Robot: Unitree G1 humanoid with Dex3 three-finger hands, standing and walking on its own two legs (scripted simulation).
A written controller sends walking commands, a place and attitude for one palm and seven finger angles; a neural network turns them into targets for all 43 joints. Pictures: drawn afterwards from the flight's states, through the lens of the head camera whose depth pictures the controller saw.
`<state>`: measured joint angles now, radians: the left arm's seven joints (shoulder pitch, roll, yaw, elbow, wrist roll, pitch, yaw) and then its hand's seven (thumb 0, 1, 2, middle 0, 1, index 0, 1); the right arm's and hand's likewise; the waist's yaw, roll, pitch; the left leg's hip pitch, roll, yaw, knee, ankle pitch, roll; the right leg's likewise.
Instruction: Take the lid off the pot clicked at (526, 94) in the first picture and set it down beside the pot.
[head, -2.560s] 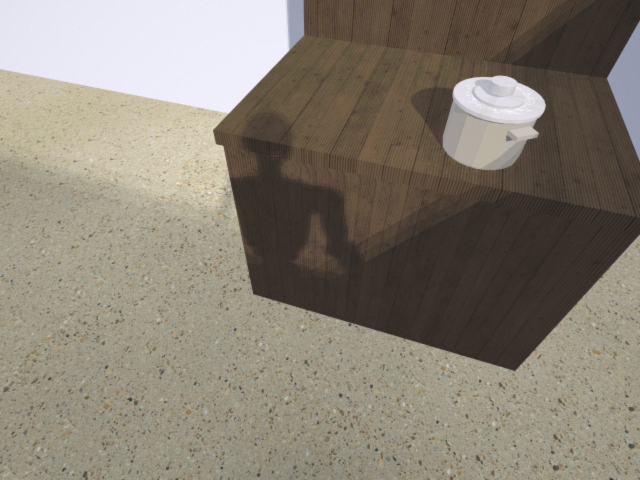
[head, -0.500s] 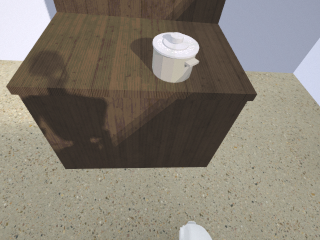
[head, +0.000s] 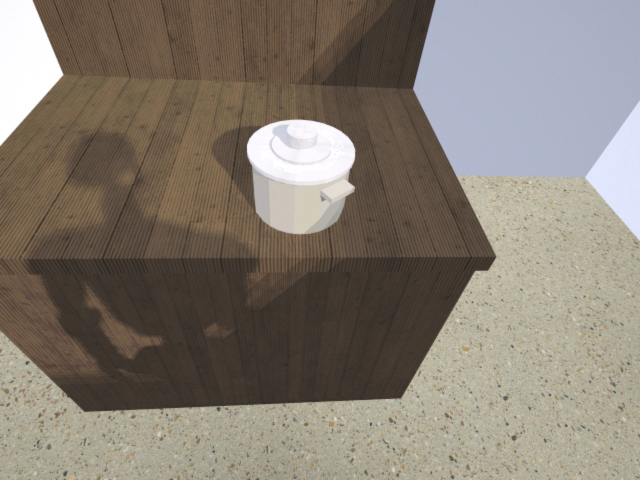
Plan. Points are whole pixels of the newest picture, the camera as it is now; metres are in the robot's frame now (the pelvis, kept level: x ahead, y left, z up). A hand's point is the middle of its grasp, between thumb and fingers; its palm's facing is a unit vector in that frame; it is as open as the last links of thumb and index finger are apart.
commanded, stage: take the last steps up to it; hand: left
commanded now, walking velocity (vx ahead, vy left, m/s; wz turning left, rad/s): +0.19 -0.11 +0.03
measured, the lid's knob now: (302, 135) +0.61 +0.06 +0.13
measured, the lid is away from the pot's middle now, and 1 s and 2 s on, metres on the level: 0.00 0.00 0.00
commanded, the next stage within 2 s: come to a stop and stand still in 0.10 s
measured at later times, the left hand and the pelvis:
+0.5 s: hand out of the picture +0.14 +0.11 -0.17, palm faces +0.11 -0.97 -0.23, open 7.3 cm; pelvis +0.12 -0.07 +0.00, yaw +4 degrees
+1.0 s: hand out of the picture +0.07 +0.19 -0.17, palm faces +0.13 -0.98 -0.18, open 7.4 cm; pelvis +0.08 -0.01 +0.02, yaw +4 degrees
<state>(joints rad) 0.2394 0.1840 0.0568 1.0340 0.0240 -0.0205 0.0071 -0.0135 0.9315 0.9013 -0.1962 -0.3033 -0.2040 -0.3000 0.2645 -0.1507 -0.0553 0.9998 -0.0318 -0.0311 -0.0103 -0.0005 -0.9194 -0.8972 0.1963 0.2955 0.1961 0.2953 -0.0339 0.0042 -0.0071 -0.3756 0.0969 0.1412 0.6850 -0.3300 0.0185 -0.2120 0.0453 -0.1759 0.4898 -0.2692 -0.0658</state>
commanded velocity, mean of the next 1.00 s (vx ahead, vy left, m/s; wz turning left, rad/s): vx -0.02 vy -0.01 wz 0.01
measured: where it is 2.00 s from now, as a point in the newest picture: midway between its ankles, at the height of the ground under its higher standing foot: outside the picture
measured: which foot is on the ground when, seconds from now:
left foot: up 0.00-0.00, down 0.02-0.38, up 0.40-0.70, down 0.72-1.00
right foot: down 0.00-0.02, up 0.04-0.34, down 0.36-0.72, up 0.74-1.00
